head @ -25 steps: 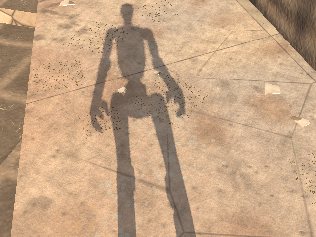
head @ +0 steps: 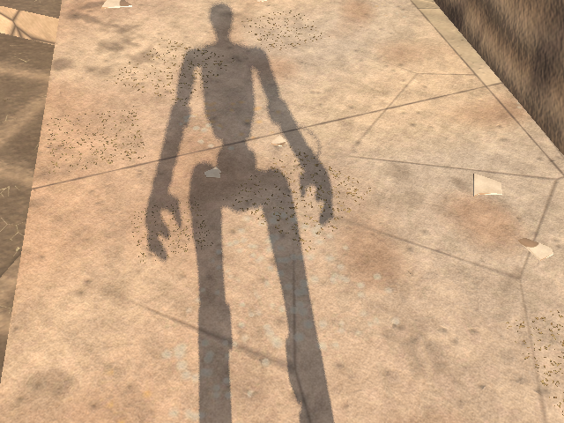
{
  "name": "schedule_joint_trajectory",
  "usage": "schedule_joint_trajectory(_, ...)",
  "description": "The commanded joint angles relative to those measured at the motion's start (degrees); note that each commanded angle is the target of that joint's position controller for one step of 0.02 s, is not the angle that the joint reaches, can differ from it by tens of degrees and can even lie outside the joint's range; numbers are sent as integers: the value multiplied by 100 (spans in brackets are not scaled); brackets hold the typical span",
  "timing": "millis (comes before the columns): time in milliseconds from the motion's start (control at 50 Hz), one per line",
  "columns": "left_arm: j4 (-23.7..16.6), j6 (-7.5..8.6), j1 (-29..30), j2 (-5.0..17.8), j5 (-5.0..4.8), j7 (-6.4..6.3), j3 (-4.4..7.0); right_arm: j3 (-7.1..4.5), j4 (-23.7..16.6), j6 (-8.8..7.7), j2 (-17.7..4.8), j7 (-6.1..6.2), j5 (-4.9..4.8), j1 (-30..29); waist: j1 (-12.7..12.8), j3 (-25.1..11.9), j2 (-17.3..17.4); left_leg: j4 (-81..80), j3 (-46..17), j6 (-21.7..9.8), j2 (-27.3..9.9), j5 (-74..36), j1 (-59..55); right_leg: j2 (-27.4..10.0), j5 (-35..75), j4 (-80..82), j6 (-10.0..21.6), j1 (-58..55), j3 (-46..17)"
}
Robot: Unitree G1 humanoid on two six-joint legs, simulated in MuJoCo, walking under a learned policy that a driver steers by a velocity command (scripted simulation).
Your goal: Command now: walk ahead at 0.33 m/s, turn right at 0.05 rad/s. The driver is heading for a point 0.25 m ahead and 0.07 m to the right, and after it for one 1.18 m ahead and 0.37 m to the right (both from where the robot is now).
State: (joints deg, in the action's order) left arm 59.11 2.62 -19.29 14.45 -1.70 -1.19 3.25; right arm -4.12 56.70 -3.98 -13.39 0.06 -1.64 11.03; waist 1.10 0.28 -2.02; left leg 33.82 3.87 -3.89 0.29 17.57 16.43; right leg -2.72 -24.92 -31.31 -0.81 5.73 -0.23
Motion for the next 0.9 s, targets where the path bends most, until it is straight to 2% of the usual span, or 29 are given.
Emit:
schedule_joint_trajectory(20,-674,175,918,314,23,19,18,-409,320,-121,-1307,10,24,1735,-924,-101,1513,-1610,-2491,-797,-1360,208,-2696,288,1094,-1886,187,2869,343)
schedule_joint_trajectory(40,-785,250,1013,336,-7,0,27,-303,376,-185,-1165,-56,97,2067,-993,-382,1827,-2327,-4282,-1335,-2246,356,-2981,581,-731,-3289,146,3607,-252)
schedule_joint_trajectory(60,-742,293,956,512,-174,31,100,-157,267,-244,-782,-38,157,1566,-713,32,1125,-2216,-3793,-1215,-2304,538,-2677,263,-543,-3993,348,4034,-815)
schedule_joint_trajectory(80,-666,307,861,526,-232,72,106,-77,108,-277,-554,-38,147,1089,-512,250,848,-2256,-3014,-930,-2040,524,-2364,28,77,-4034,523,4088,-874)
schedule_joint_trajectory(100,-621,307,850,501,-194,75,130,-35,32,-292,-510,-51,137,788,-382,393,683,-2384,-2407,-706,-1849,225,-2130,-118,610,-3795,601,4079,-865)
schedule_joint_trajectory(120,-595,274,872,517,-133,79,174,14,13,-293,-405,-56,148,662,-300,471,681,-2437,-1780,-482,-1640,-425,-1953,-254,996,-3473,620,3923,-852)
schedule_joint_trajectory(160,-517,177,743,331,-72,156,176,65,90,-262,-284,-31,236,821,-254,342,796,-2436,-957,-322,-1357,-1420,-1768,-282,1434,-3265,536,3602,-635)
schedule_joint_trajectory(220,-743,88,1146,160,-31,197,137,35,140,-251,-545,60,294,965,-280,486,527,-2624,-471,-430,-1399,-2054,-1615,-261,1901,-2728,338,3890,-553)
schedule_joint_trajectory(260,-971,93,1554,105,-6,220,90,32,85,-237,-641,116,299,861,-312,608,508,-2778,-114,-398,-1333,-2084,-1400,-229,2374,-1918,275,3782,-382)
schedule_joint_trajectory(320,-1269,90,2135,37,36,312,14,13,118,-229,-729,180,229,1067,-458,732,508,-2907,314,-370,-1389,-2190,-1415,-202,2819,-1110,307,3530,43)
schedule_joint_trajectory(380,-1535,85,2503,31,20,435,-15,-13,182,-158,-763,185,158,1286,-471,836,456,-2627,605,-332,-1559,-2798,-1943,-126,2603,-641,504,3546,276)
schedule_joint_trajectory(400,-1606,87,2513,73,10,476,1,-34,157,-126,-827,188,147,1236,-387,783,512,-2402,711,-295,-1605,-3484,-2103,-43,2412,-545,604,3401,390)
schedule_joint_trajectory(440,-1682,71,2277,285,6,538,100,-91,60,-55,-1009,224,133,1098,-101,409,770,-1618,870,-210,-1677,-5599,-2371,296,1885,-575,834,2753,716)
schedule_joint_trajectory(460,-1618,51,1796,472,-10,550,199,-117,-5,-1,-1092,248,144,1008,190,85,904,-876,918,-166,-1676,-6452,-2390,514,1611,-636,964,2152,837)
schedule_joint_trajectory(480,-1455,28,1003,749,-19,532,346,-136,-79,43,-1184,253,135,880,612,-360,924,181,933,-80,-1597,-6647,-2100,709,1661,-408,1139,1071,841)
schedule_joint_trajectory(500,-1236,-26,55,1106,-17,432,549,-122,-182,27,-1196,251,139,803,1076,-815,697,1693,927,128,-1356,-5571,-990,597,1675,-106,1368,-589,289)
schedule_joint_trajectory(520,-1171,-53,-270,1600,-21,311,632,99,-420,-98,-364,126,314,1232,566,-1371,-890,4031,740,450,-373,-63,1492,-906,1108,32,2194,-2618,-2477)
schedule_joint_trajectory(540,-1297,8,-342,1516,58,308,543,166,-668,-401,-366,19,83,1040,525,-2242,-844,5220,-690,414,304,1586,2523,-1733,6,1356,2850,-3220,-5085)
schedule_joint_trajectory(560,-1262,79,-185,1129,117,295,444,29,-892,-576,-824,-27,-137,243,695,-1462,-459,5208,-1037,228,-70,1070,3140,-1513,208,1679,2399,-2741,-4367)
schedule_joint_trajectory(580,-1338,158,257,888,85,300,375,31,-990,-635,-870,-4,-141,61,430,-844,-38,4691,-987,129,-355,484,3049,-1281,772,1691,2153,-1798,-3488)
schedule_joint_trajectory(600,-1465,210,746,731,79,326,318,-7,-915,-614,-863,64,-17,99,99,-490,425,4184,-952,170,-576,192,2610,-1010,1421,1742,1963,-822,-2851)
schedule_joint_trajectory(620,-1564,239,1030,622,119,320,274,-67,-896,-525,-910,98,71,269,-142,-368,391,3805,-985,233,-741,27,2133,-795,1861,1819,1859,-148,-2395)
schedule_joint_trajectory(640,-1611,241,1115,597,141,303,251,-92,-923,-426,-906,97,111,363,-278,-302,297,3578,-988,302,-815,-22,1845,-672,2020,1907,1830,276,-2211)
schedule_joint_trajectory(660,-1614,247,1075,645,111,274,254,-96,-992,-352,-838,107,160,357,-335,-233,244,3288,-926,399,-844,-57,1755,-611,2197,1974,1841,562,-2067)
schedule_joint_trajectory(720,-1587,251,713,904,95,147,309,-57,-1285,-231,-692,161,292,-245,-214,-17,104,2257,-727,677,-761,-777,1892,-412,2535,2074,1799,1090,-1647)
schedule_joint_trajectory(740,-1577,237,568,953,90,111,321,-44,-1383,-226,-670,169,294,-519,-111,34,54,1793,-704,720,-686,-1178,1946,-325,2510,2051,1720,1120,-1578)
schedule_joint_trajectory(800,-1502,193,251,866,56,66,283,46,-1509,-276,-493,96,246,-1046,173,17,-148,382,-605,686,-449,-2364,1604,-101,2324,1910,1401,1073,-1218)
schedule_joint_trajectory(840,-1398,195,1,835,51,70,257,85,-1599,-322,-468,19,190,-1357,356,25,-228,-41,-547,640,-345,-2757,1383,-202,2102,1874,1335,943,-1296)
schedule_joint_trajectory(900,-1275,164,-295,832,52,70,239,80,-1785,-383,-636,-88,152,-1718,491,100,-247,-421,-603,465,-304,-2359,1735,-530,2263,1451,1348,118,-1627)
